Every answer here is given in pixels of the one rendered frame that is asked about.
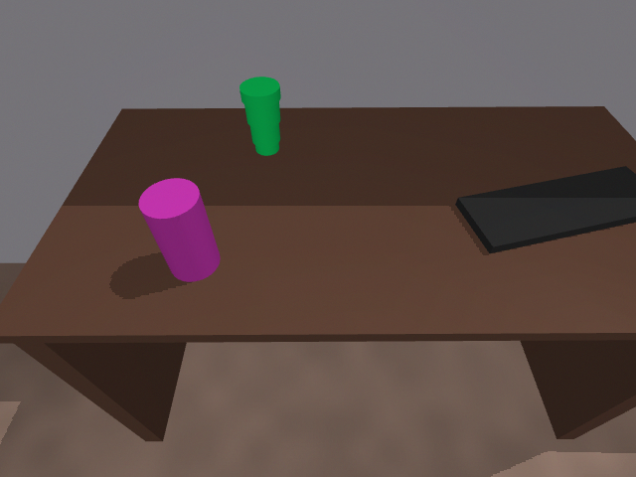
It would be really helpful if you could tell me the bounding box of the desk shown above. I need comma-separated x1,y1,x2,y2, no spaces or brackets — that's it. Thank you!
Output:
0,106,636,441

